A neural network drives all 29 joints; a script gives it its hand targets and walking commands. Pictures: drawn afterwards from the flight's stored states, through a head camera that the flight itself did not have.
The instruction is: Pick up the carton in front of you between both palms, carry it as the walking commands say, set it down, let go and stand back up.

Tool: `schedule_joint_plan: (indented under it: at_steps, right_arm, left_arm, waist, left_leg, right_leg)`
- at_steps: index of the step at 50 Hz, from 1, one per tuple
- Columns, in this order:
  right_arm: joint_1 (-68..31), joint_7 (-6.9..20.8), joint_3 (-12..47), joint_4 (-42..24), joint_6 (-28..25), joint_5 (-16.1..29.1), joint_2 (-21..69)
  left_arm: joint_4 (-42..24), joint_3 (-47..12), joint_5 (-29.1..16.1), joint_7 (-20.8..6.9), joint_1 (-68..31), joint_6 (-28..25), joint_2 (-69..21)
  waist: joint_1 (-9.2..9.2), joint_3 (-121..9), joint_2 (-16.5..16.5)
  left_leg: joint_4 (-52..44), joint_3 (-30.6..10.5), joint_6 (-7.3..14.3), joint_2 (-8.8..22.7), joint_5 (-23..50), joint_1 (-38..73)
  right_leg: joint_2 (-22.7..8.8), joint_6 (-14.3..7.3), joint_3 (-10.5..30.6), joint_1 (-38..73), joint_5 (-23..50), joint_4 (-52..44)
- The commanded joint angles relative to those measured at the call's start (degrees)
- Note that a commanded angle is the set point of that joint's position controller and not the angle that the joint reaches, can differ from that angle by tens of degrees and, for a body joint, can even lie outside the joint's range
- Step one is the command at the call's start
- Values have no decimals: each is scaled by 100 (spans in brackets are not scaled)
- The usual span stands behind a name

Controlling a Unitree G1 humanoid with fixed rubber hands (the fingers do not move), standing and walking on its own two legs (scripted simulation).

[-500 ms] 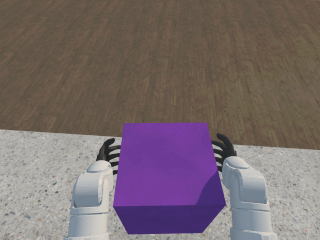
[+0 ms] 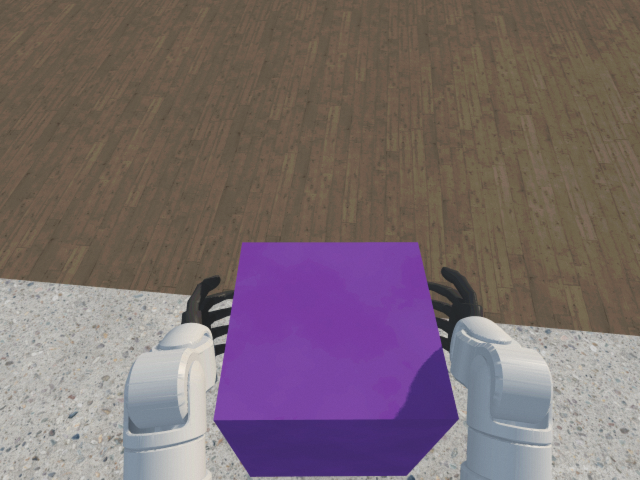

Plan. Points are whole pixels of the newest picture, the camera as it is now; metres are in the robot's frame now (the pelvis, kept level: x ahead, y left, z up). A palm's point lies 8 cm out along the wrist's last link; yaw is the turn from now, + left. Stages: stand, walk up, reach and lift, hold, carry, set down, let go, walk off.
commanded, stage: carry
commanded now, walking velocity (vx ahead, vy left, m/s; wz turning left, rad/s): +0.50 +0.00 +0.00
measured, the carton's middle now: (329, 366) +0.27 +0.00 +0.01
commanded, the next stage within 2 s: none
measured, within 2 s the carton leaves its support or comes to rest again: neither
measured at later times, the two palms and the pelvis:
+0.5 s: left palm (241, 165) +0.61 +0.16 +0.06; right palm (414, 172) +0.58 -0.14 +0.07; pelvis +0.33 +0.04 +0.01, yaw -5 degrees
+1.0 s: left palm (281, 31) +1.01 +0.11 +0.15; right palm (411, 29) +1.02 -0.19 +0.15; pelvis +0.65 -0.04 +0.00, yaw -2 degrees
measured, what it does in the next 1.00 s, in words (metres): walks ahead: left foot, then right foot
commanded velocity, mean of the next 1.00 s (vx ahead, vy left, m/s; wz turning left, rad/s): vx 0.50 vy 0.00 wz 0.00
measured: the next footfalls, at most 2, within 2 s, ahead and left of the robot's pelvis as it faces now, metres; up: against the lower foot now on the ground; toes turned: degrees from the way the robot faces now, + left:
left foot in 0.26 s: +0.36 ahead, +0.11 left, +0.00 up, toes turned +10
right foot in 0.74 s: +0.68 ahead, -0.11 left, +0.00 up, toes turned -14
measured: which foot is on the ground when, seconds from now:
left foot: up 0.00-0.24, down 0.26-0.76, up 0.78-1.00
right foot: down 0.00-0.26, up 0.28-0.72, down 0.74-1.00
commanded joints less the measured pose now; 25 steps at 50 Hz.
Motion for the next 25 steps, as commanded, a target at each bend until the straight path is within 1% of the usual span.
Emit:
schedule_joint_plan:
  at_steps: [1,3,5,7,9,10,11,12,13,14,15,16,17,18,19,20,21,23,25]
  right_arm:
    - [-2345,1451,4227,-148,-78,2235,5417]
    - [-2129,1377,4223,-107,-143,2084,5393]
    - [-1928,1330,4205,-70,-165,1979,5322]
    - [-1836,1326,4209,-67,-165,1954,5255]
    - [-1893,1360,4243,-94,-155,2004,5214]
    - [-1930,1383,4259,-97,-150,2039,5201]
    - [-1949,1407,4261,-80,-150,2072,5190]
    - [-1915,1431,4242,-17,-156,2091,5186]
    - [-1856,1458,4215,57,-166,2098,5165]
    - [-1760,1480,4199,128,-176,2057,5156]
    - [-1801,1511,4188,262,-241,2013,5171]
    - [-1843,1534,4256,180,-269,2162,5338]
    - [-2007,1547,4315,51,-308,2267,5499]
    - [-2122,1554,4372,-38,-354,2324,5650]
    - [-2213,1558,4430,-146,-396,2382,5742]
    - [-2233,1563,4482,-234,-427,2432,5769]
    - [-2178,1577,4513,-288,-448,2471,5765]
    - [-1989,1630,4536,-332,-468,2498,5669]
    - [-1858,1682,4530,-364,-473,2514,5517]
  left_arm:
    - [-720,-4137,-2564,-1489,-3076,-179,-5302]
    - [-736,-4191,-2638,-1554,-2991,-191,-5218]
    - [-656,-4190,-2632,-1603,-2790,-193,-5098]
    - [-561,-4156,-2573,-1633,-2626,-200,-5005]
    - [-490,-4122,-2504,-1640,-2546,-211,-4964]
    - [-473,-4114,-2476,-1640,-2527,-217,-4949]
    - [-467,-4114,-2458,-1640,-2523,-222,-4930]
    - [-471,-4124,-2443,-1638,-2536,-224,-4906]
    - [-470,-4132,-2415,-1633,-2540,-226,-4866]
    - [-473,-4126,-2403,-1637,-2614,-219,-4797]
    - [-620,-4209,-2464,-1639,-2783,-195,-4905]
    - [-570,-4240,-2445,-1645,-2840,-242,-4942]
    - [-536,-4241,-2452,-1647,-2845,-303,-5096]
    - [-551,-4252,-2456,-1642,-2852,-373,-5251]
    - [-530,-4268,-2456,-1626,-2789,-432,-5384]
    - [-527,-4268,-2421,-1600,-2690,-487,-5462]
    - [-514,-4265,-2370,-1568,-2552,-537,-5500]
    - [-464,-4267,-2247,-1492,-2237,-621,-5527]
    - [-516,-4291,-2155,-1419,-2109,-661,-5479]
  waist:
    - [17,-1447,-562]
    - [18,-1315,-663]
    - [32,-1122,-758]
    - [45,-946,-866]
    - [59,-759,-926]
    - [48,-723,-952]
    - [17,-792,-960]
    - [-69,-994,-855]
    - [-170,-1330,-644]
    - [-325,-1676,11]
    - [-299,-1977,1506]
    - [-252,-1804,1333]
    - [-245,-1787,999]
    - [-235,-1788,397]
    - [-211,-1709,89]
    - [-189,-1714,189]
    - [-184,-1726,358]
    - [-187,-1657,551]
    - [-185,-1456,699]
  left_leg:
    - [-829,-70,-11,138,455,-946]
    - [-1592,147,-15,11,830,-944]
    - [-2281,389,12,-117,1123,-828]
    - [-2736,619,69,-233,1470,-581]
    - [-3035,790,139,-263,1739,-260]
    - [-3154,864,192,-299,1794,42]
    - [-3244,1025,227,-422,1741,513]
    - [-3453,1277,237,-640,1623,1314]
    - [-3426,1186,264,-595,1304,2485]
    - [-3851,-371,448,471,234,3479]
    - [-4523,-3129,1329,1890,-264,4582]
    - [-4852,-3504,1461,2028,705,4571]
    - [-4684,-2809,1340,1850,1575,4345]
    - [-4558,-2283,1150,1711,2023,4093]
    - [-4589,-1802,959,1597,2259,3756]
    - [-4684,-1430,777,1478,2205,3546]
    - [-4752,-1159,704,1400,2225,3459]
    - [-4852,-771,703,1274,2255,3418]
    - [-4911,-452,727,1167,2441,3493]
  right_leg:
    - [-1598,-343,1768,2161,1428,-1289]
    - [-1401,-317,1351,2265,1885,-1226]
    - [-1271,-277,1031,2271,2348,-1149]
    - [-1198,-212,789,2213,2659,-1094]
    - [-1178,-149,639,2159,2794,-1010]
    - [-1177,-97,547,2108,3093,-831]
    - [-1156,-31,379,2023,3559,-441]
    - [-1010,87,83,1795,3828,258]
    - [-839,221,-32,1172,3424,1179]
    - [-626,396,9,214,1905,2464]
    - [119,622,276,-1541,-207,4123]
    - [100,475,988,-2302,-1314,4905]
    - [-179,327,1255,-2378,-1209,5172]
    - [-391,247,1366,-2378,-897,5008]
    - [-544,221,1408,-2234,-589,4586]
    - [-583,221,1368,-2023,-381,4153]
    - [-525,236,1236,-1877,-291,3823]
    - [-431,305,1009,-1860,-155,3249]
    - [-380,378,802,-2043,114,2591]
